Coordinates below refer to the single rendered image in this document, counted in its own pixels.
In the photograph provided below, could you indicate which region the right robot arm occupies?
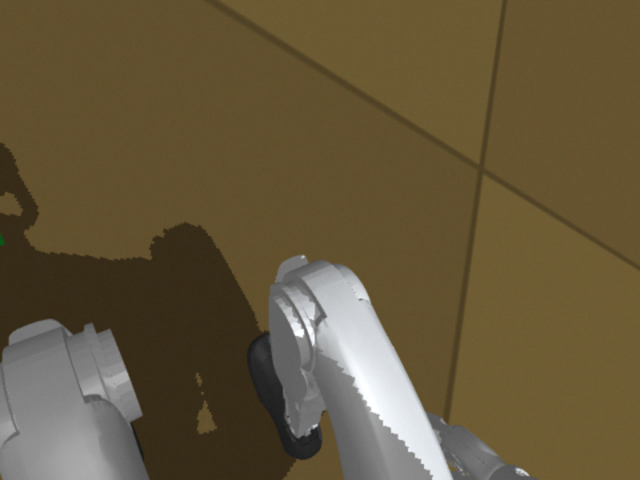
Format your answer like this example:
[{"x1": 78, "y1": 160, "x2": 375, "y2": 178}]
[{"x1": 489, "y1": 464, "x2": 539, "y2": 480}]

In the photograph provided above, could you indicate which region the right robot foot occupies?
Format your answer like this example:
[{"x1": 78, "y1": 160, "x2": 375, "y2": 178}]
[{"x1": 247, "y1": 334, "x2": 322, "y2": 460}]

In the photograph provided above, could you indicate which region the right robot hand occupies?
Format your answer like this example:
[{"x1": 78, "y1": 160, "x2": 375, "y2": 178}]
[{"x1": 425, "y1": 411, "x2": 507, "y2": 480}]

